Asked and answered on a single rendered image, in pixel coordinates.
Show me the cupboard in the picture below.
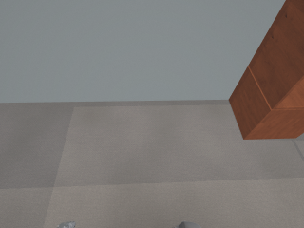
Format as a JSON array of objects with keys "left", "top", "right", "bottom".
[{"left": 229, "top": 0, "right": 304, "bottom": 140}]

